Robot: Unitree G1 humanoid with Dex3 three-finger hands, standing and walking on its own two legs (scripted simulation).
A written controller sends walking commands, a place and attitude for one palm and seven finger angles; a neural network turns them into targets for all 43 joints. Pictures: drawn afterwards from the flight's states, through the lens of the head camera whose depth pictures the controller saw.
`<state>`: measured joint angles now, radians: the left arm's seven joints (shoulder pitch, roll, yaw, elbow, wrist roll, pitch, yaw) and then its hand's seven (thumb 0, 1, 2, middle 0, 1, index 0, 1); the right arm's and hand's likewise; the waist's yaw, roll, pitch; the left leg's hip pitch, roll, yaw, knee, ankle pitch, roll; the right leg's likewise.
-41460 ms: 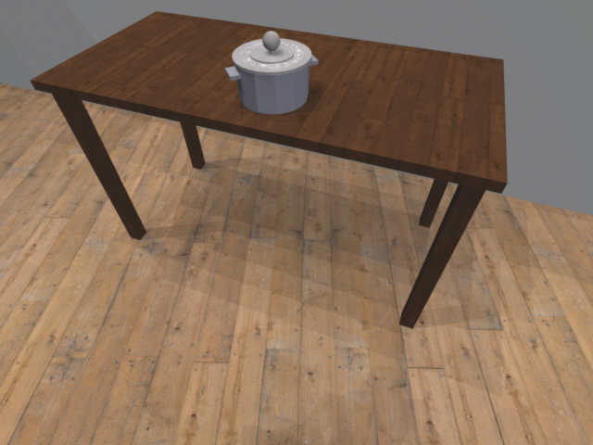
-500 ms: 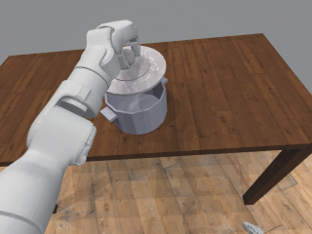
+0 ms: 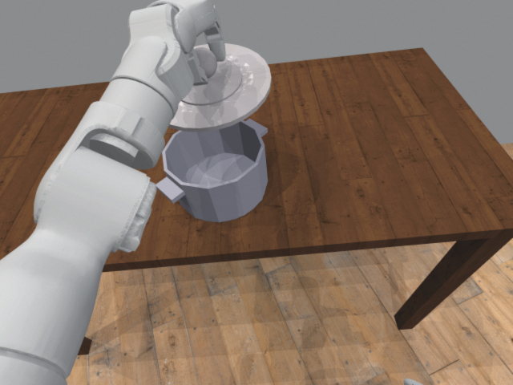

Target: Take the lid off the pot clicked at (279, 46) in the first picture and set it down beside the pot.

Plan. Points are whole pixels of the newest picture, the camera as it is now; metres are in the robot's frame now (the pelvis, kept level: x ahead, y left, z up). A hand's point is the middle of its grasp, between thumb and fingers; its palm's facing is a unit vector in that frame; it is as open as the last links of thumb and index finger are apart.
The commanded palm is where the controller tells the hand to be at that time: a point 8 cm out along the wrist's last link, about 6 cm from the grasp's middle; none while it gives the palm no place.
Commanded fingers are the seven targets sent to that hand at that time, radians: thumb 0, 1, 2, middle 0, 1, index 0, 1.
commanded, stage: lift the lid straight up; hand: left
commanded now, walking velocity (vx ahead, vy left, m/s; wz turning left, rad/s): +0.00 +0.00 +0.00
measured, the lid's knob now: (202, 63) +0.53 +0.04 +0.24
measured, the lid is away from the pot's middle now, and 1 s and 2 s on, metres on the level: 0.03 0.05 0.18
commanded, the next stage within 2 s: move the lid sideways beside the pot in 0.44 s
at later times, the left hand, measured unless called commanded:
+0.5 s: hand (179, 49) +0.49 +0.06 +0.28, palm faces -0.21 -0.08 -0.97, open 7.6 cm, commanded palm +0.49 +0.07 +0.35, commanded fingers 0.00 0.68 0.95 -0.98 -1.11 -0.82 -1.05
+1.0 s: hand (143, 52) +0.49 +0.11 +0.28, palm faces -0.20 -0.06 -0.98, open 7.6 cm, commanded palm +0.47 +0.13 +0.35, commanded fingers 0.00 0.68 0.95 -0.98 -1.11 -0.82 -1.05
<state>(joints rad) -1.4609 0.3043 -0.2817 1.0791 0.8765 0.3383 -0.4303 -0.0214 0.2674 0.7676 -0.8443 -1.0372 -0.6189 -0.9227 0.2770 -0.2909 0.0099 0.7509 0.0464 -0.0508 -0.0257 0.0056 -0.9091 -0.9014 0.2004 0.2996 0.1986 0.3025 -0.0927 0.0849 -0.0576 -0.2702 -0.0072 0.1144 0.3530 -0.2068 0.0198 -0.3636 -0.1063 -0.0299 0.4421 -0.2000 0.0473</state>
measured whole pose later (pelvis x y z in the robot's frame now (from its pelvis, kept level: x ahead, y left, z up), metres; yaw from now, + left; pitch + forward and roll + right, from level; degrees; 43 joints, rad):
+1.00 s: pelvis +0.00 +0.00 +0.00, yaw +0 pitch +6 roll +1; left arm -1.42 0.42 -0.27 0.97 0.91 0.31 -0.54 -0.02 0.27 0.77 -0.86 -1.05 -0.62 -0.92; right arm 0.26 -0.29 0.01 0.71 0.06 -0.01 -0.03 0.01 -0.91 -0.90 0.20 0.30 0.20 0.30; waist -0.07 0.08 -0.05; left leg -0.25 -0.01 0.10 0.35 -0.21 0.02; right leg -0.33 -0.11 -0.04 0.42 -0.19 0.05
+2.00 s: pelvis +0.00 +0.01 +0.00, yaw +1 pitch +7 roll +0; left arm -1.33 0.69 -0.18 0.91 0.95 0.18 -0.61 -0.03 0.28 0.77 -0.87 -1.05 -0.61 -0.92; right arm 0.27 -0.30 0.01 0.67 0.07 0.07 -0.02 0.00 -0.91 -0.90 0.20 0.30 0.20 0.30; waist -0.10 0.05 -0.03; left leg -0.28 0.00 0.09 0.39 -0.23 0.04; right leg -0.31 -0.10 -0.05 0.37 -0.17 0.05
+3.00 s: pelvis +0.00 +0.01 +0.00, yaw +1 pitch +7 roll -1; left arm -1.29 0.77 -0.14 0.97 0.96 0.15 -0.62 -0.03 0.28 0.77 -0.88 -1.06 -0.60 -0.91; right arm 0.28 -0.31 0.01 0.68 0.08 0.10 -0.02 0.00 -0.91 -0.90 0.20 0.30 0.20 0.30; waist -0.10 0.06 -0.01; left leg -0.29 0.01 0.07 0.41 -0.24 0.03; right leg -0.30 -0.09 -0.06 0.36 -0.17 0.05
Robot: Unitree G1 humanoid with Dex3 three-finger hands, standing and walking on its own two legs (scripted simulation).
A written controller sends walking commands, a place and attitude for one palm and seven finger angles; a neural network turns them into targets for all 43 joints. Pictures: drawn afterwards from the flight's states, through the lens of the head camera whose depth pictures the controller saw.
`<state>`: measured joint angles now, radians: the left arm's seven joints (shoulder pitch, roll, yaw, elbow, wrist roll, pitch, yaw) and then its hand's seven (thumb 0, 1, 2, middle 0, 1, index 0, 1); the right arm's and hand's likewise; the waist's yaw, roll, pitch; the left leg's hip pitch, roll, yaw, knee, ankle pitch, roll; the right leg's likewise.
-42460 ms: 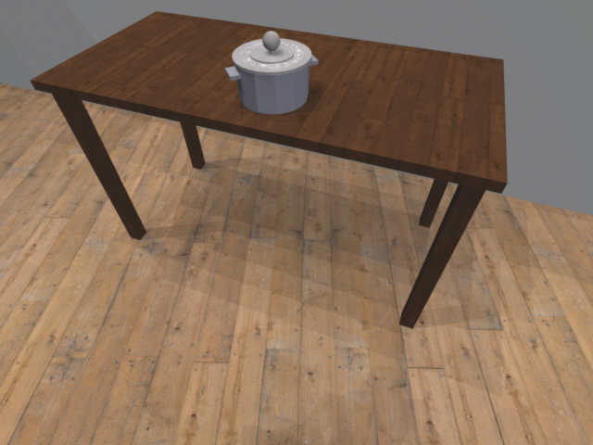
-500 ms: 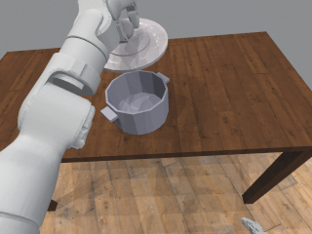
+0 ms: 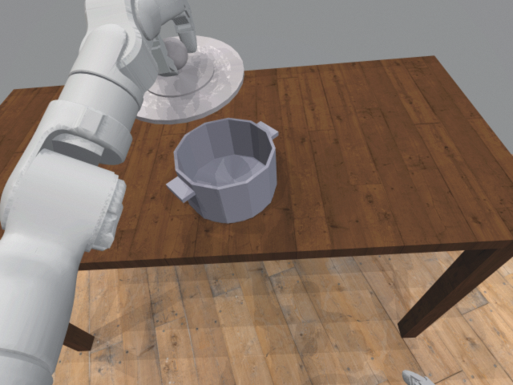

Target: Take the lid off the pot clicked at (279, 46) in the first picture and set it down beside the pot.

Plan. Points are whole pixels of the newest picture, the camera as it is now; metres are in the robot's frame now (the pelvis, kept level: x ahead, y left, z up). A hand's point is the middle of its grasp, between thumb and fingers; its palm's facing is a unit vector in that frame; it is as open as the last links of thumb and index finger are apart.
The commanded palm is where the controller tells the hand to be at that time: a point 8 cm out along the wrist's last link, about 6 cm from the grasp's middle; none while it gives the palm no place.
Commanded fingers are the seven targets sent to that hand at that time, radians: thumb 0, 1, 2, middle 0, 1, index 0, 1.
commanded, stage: move the lid sideways beside the pot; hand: left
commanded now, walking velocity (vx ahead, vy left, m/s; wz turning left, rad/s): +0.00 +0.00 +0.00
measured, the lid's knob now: (172, 54) +0.52 +0.10 +0.26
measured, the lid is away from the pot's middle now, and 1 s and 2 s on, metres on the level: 0.05 0.18 0.23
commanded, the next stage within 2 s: lower the lid onto the table in 1.60 s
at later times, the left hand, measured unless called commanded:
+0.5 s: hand (103, 63) +0.47 +0.18 +0.28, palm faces -0.21 -0.07 -0.97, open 7.6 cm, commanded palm +0.47 +0.19 +0.34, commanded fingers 0.00 0.68 0.95 -0.98 -1.11 -0.82 -1.05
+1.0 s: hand (68, 66) +0.48 +0.23 +0.28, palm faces -0.22 -0.07 -0.97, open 7.6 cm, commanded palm +0.47 +0.24 +0.34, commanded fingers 0.00 0.68 0.95 -0.98 -1.11 -0.82 -1.05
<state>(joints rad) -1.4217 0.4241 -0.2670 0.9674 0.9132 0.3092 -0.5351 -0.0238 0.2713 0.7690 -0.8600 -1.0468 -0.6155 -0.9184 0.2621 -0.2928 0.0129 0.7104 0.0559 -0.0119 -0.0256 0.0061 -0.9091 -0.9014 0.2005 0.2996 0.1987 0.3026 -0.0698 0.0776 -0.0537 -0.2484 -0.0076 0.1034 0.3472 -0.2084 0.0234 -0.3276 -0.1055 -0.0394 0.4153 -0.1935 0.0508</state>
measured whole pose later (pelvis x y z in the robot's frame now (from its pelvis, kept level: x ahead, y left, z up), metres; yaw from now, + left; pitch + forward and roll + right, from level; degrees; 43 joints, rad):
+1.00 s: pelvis +0.00 +0.01 +0.00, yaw +1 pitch +7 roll +0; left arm -1.33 0.69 -0.18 0.91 0.95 0.18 -0.61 -0.03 0.28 0.77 -0.87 -1.05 -0.61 -0.92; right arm 0.27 -0.30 0.01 0.67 0.07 0.07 -0.02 0.00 -0.91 -0.90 0.20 0.30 0.20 0.30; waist -0.10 0.05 -0.03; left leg -0.28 0.00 0.09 0.39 -0.23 0.04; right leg -0.31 -0.10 -0.05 0.37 -0.17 0.05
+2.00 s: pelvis +0.00 +0.01 +0.00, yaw +1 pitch +7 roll -1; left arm -1.29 0.77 -0.14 0.97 0.96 0.15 -0.62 -0.03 0.28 0.77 -0.88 -1.06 -0.60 -0.91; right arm 0.28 -0.31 0.01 0.68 0.08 0.10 -0.02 0.00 -0.91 -0.90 0.20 0.30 0.20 0.30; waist -0.10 0.06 -0.01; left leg -0.29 0.01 0.07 0.41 -0.24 0.03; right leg -0.30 -0.09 -0.06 0.36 -0.17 0.05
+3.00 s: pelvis +0.01 +0.01 +0.00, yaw +1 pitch +8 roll -1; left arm -1.16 0.76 -0.13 0.98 0.93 0.04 -0.56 -0.03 0.29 0.77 -0.88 -1.06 -0.60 -0.91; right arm 0.32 -0.31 -0.01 0.71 0.07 0.09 -0.03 0.00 -0.91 -0.90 0.20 0.30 0.20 0.30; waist -0.11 0.04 -0.01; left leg -0.31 0.01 0.07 0.44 -0.27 0.04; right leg -0.31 -0.08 -0.07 0.36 -0.18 0.05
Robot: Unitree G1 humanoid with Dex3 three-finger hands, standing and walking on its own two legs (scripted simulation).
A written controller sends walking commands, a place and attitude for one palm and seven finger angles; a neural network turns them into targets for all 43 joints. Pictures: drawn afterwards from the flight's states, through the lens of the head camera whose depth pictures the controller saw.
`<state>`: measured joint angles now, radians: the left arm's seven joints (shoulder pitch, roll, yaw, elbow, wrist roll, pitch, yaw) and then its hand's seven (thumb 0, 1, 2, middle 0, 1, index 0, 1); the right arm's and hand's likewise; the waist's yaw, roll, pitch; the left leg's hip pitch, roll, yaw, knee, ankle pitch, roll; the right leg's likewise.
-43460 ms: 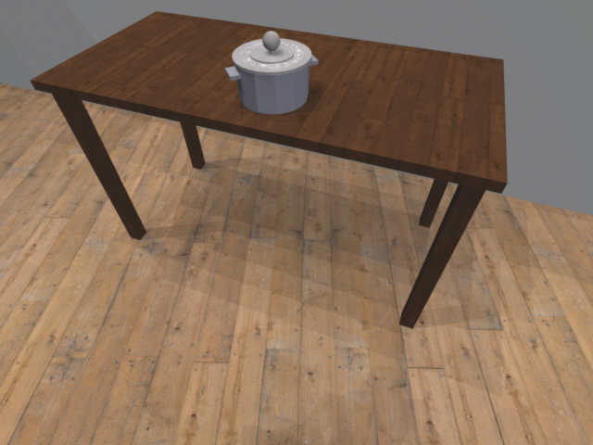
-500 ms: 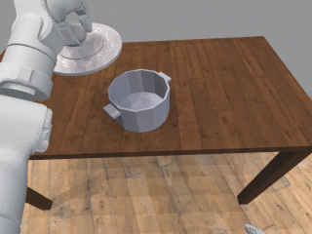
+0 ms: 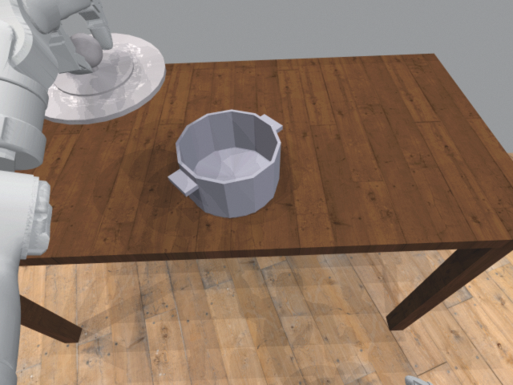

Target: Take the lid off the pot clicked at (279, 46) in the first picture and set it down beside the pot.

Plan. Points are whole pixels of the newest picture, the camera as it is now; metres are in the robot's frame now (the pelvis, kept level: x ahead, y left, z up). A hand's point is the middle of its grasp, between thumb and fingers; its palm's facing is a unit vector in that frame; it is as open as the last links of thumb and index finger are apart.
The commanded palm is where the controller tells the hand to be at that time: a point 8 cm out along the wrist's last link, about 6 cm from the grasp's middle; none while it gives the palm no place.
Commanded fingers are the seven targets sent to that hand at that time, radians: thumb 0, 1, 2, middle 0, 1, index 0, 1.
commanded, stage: move the lid sideways beside the pot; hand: left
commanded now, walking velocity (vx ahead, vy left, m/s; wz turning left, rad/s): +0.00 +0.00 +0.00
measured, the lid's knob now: (85, 51) +0.52 +0.21 +0.26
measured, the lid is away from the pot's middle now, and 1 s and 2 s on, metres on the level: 0.18 0.23 0.23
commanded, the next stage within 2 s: lower the lid onto the table in 0.60 s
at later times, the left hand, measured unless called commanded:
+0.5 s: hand (26, 57) +0.47 +0.27 +0.27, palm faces -0.22 -0.07 -0.97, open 7.6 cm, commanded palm +0.47 +0.27 +0.35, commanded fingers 0.00 0.68 0.95 -0.98 -1.11 -0.82 -1.05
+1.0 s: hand (43, 68) +0.48 +0.26 +0.26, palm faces -0.27 -0.10 -0.96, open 7.6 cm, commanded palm +0.47 +0.27 +0.32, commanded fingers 0.00 0.68 0.95 -0.98 -1.11 -0.82 -1.05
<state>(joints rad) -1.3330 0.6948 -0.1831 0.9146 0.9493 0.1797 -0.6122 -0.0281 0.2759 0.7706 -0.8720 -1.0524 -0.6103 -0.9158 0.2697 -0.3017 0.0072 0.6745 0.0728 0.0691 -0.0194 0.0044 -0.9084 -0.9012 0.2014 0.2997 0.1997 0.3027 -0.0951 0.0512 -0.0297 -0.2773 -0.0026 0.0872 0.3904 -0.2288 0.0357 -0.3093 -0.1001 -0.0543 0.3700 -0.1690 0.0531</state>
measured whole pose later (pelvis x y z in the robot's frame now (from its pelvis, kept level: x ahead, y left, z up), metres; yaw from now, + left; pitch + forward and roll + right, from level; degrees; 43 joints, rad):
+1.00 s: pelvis +0.00 +0.00 +0.00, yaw +0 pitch +7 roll -1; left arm -1.29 0.77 -0.14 0.97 0.96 0.15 -0.62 -0.03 0.28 0.77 -0.88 -1.06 -0.60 -0.91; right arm 0.28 -0.31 0.01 0.68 0.08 0.10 -0.02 0.00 -0.91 -0.90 0.20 0.30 0.20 0.30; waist -0.10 0.06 -0.01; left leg -0.29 0.01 0.07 0.41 -0.24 0.03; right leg -0.30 -0.09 -0.06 0.36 -0.17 0.05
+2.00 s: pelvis +0.01 +0.00 +0.00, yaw +1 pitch +8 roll -1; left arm -1.16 0.76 -0.13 0.98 0.93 0.04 -0.56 -0.03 0.29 0.77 -0.88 -1.06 -0.60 -0.91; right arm 0.32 -0.31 -0.01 0.71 0.07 0.09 -0.03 0.00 -0.91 -0.90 0.20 0.30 0.20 0.30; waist -0.11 0.04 -0.01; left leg -0.31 0.01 0.07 0.44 -0.27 0.04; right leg -0.31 -0.08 -0.07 0.36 -0.18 0.05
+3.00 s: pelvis +0.02 +0.00 +0.00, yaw +0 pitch +10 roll -1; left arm -1.03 0.75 -0.07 1.03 0.94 -0.04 -0.47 -0.03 0.30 0.76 -0.88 -1.06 -0.59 -0.91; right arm 0.31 -0.30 -0.02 0.70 0.07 0.12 -0.04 0.00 -0.91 -0.90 0.20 0.30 0.20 0.30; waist -0.12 0.04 -0.01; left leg -0.36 0.02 0.07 0.47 -0.29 0.03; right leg -0.36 -0.07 -0.06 0.39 -0.20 0.05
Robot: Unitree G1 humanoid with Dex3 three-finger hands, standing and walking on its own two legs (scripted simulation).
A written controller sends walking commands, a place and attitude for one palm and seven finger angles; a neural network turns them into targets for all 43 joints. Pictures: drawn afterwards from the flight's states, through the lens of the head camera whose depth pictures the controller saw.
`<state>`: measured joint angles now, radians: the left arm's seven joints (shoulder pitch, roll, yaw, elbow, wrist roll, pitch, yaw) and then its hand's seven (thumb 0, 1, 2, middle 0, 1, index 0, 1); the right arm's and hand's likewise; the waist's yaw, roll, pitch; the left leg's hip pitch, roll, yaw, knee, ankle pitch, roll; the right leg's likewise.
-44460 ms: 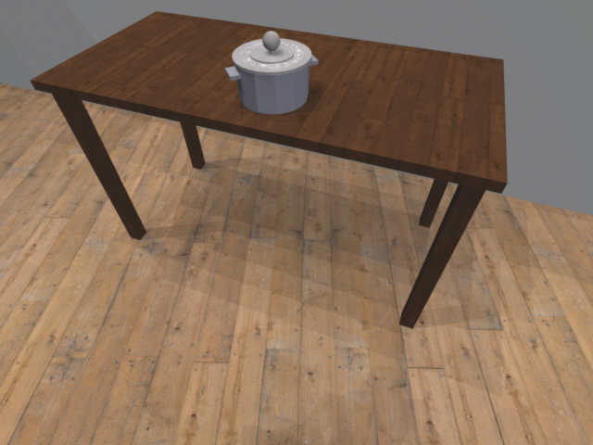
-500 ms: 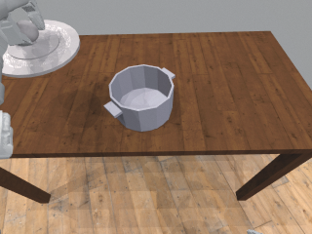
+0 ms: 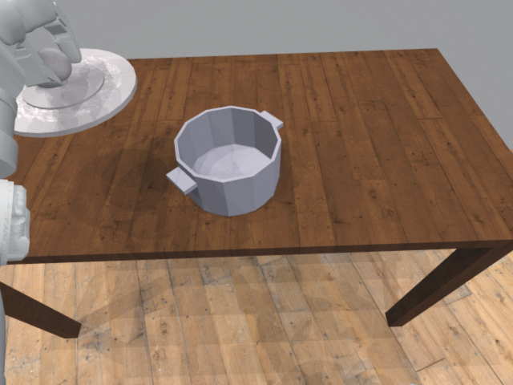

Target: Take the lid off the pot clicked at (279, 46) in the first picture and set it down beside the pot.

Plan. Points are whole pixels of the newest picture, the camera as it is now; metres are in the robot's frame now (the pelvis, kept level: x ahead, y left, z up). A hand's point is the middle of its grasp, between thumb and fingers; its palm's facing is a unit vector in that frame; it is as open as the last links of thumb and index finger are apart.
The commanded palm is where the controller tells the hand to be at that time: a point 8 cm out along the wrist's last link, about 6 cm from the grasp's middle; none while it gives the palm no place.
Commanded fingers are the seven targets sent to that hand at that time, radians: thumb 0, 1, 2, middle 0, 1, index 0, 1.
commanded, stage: lower the lid onto the table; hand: left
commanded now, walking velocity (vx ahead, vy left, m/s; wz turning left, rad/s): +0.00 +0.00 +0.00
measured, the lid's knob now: (53, 65) +0.51 +0.26 +0.24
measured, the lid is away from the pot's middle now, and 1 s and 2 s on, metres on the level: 0.23 0.23 0.23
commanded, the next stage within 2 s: none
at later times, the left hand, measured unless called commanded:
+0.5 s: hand (46, 92) +0.47 +0.26 +0.22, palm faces -0.32 -0.10 -0.94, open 7.6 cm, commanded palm +0.47 +0.27 +0.29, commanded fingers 0.00 0.68 0.95 -0.98 -1.11 -0.82 -1.05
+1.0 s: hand (63, 108) +0.48 +0.26 +0.18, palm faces -0.39 -0.09 -0.92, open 7.6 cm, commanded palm +0.49 +0.27 +0.25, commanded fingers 0.00 0.68 0.95 -0.98 -1.11 -0.82 -1.05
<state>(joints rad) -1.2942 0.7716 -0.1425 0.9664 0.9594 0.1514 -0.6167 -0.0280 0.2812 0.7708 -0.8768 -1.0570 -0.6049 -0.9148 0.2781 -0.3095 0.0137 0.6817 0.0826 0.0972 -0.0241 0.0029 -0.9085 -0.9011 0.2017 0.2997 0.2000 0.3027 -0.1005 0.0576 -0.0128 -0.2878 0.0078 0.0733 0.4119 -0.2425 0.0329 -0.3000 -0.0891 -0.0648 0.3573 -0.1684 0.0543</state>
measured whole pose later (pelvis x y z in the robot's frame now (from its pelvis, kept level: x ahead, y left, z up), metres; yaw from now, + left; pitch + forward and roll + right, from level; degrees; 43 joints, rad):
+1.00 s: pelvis +0.01 +0.00 +0.00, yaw +0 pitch +8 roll -1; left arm -1.16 0.76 -0.13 0.98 0.93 0.04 -0.56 -0.03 0.29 0.77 -0.88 -1.06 -0.60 -0.91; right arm 0.32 -0.31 -0.01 0.71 0.07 0.09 -0.03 0.00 -0.91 -0.90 0.20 0.30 0.20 0.30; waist -0.11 0.04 -0.01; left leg -0.31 0.01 0.07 0.44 -0.27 0.04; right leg -0.31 -0.08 -0.07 0.36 -0.18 0.05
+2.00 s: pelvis +0.01 +0.00 +0.00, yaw +0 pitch +10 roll -1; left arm -1.03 0.75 -0.07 1.03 0.94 -0.04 -0.47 -0.03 0.30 0.76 -0.88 -1.06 -0.59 -0.91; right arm 0.31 -0.30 -0.02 0.70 0.07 0.12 -0.04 0.00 -0.91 -0.90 0.20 0.30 0.20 0.30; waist -0.12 0.04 -0.01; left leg -0.36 0.02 0.07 0.47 -0.29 0.03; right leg -0.36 -0.07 -0.06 0.39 -0.20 0.05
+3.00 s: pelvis +0.00 +0.00 -0.01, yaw -2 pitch +14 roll -2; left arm -1.04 0.78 -0.04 1.19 0.97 -0.12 -0.39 -0.02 0.29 0.75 -0.89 -1.07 -0.59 -0.94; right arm 0.38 -0.30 -0.01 0.74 0.08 0.13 -0.07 0.00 -0.91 -0.90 0.20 0.30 0.20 0.30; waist -0.16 0.03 -0.04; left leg -0.51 0.04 0.08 0.59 -0.33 0.04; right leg -0.52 -0.06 -0.03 0.49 -0.22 0.06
